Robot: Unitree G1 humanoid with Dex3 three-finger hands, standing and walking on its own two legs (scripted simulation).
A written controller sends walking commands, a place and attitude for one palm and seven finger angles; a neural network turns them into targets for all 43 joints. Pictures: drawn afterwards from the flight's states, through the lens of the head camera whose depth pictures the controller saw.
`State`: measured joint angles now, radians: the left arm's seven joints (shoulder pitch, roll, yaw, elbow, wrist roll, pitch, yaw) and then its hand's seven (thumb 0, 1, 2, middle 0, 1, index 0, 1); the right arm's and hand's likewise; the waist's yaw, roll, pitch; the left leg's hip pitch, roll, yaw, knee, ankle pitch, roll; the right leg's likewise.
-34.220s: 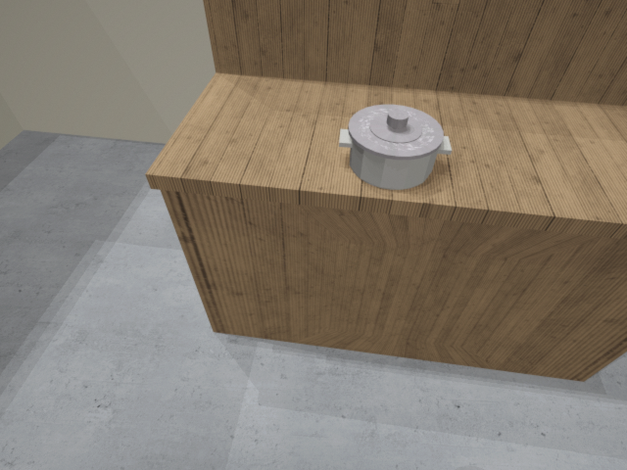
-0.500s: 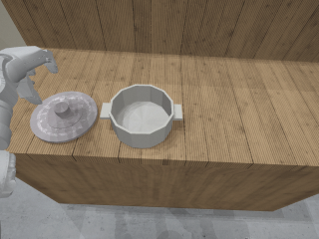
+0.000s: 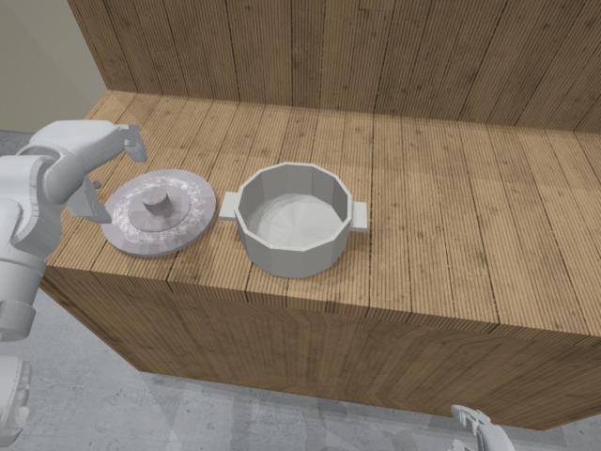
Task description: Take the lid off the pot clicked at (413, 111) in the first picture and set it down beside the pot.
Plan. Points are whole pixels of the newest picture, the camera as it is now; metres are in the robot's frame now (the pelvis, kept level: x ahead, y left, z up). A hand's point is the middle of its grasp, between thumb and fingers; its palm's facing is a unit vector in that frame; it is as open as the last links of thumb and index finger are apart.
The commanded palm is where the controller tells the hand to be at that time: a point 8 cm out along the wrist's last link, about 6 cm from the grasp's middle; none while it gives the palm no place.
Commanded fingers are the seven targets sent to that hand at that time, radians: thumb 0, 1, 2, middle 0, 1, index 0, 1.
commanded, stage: draw the hand back to the body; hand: left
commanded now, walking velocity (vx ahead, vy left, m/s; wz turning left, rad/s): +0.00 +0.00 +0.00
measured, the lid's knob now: (155, 199) +0.49 +0.28 +0.01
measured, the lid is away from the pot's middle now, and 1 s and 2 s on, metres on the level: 0.24 0.24 0.24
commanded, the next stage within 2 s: step back with the hand held close in 1.76 s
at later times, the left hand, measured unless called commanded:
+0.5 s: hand (141, 172) +0.37 +0.20 +0.19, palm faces +0.39 -0.87 -0.30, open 10.0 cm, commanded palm +0.32 +0.24 +0.20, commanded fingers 0.00 0.47 0.78 -0.27 -0.57 -0.27 -0.57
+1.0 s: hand (136, 234) +0.29 +0.18 +0.18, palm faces +0.42 -0.86 -0.29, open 7.7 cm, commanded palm +0.24 +0.22 +0.20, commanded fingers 0.00 0.90 0.90 -0.20 -0.30 -0.20 -0.30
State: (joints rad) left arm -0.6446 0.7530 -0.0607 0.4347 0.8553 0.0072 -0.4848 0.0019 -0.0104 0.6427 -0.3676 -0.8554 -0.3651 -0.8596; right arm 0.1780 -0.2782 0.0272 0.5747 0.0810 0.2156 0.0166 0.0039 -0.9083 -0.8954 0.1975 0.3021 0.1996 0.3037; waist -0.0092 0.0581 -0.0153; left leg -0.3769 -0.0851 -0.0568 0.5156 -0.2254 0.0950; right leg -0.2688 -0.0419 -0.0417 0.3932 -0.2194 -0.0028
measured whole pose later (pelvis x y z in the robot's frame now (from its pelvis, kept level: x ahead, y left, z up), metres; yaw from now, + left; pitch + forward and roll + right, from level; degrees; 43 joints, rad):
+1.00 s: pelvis +0.01 -0.08 +0.00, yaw -3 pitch -4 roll -1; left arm 0.08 0.39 0.37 -0.11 -0.11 -0.06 0.08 0.01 0.79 0.87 -0.23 -0.35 -0.23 -0.36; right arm 0.14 -0.25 0.04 0.64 0.04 -0.03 -0.08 0.01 -0.91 -0.90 0.20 0.30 0.20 0.30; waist 0.04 0.06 0.03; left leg -0.13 0.02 -0.04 0.47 -0.27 -0.01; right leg -0.08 0.06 -0.02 0.40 -0.26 -0.04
